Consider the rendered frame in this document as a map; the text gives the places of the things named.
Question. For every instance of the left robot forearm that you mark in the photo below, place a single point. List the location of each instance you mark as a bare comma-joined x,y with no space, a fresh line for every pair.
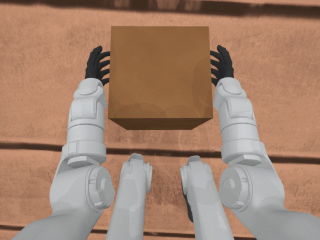
86,126

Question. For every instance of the left robot hand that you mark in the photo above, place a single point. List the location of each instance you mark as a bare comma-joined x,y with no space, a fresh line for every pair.
94,65

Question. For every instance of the right robot shin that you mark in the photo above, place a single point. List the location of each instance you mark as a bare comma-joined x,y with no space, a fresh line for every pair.
206,165

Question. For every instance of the right robot upper arm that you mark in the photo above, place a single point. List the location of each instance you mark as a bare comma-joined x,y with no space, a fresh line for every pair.
256,197

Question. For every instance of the right robot foot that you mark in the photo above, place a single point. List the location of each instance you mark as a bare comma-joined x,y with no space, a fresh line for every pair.
190,215

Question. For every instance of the right robot forearm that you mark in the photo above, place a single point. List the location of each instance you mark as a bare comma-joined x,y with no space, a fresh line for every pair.
238,128

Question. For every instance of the carton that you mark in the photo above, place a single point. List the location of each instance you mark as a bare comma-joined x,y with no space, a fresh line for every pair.
160,77

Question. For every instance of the left robot upper arm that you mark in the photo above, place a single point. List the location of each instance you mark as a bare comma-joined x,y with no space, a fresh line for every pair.
78,198

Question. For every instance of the right robot hand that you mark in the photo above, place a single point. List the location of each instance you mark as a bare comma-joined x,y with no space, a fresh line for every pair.
224,65

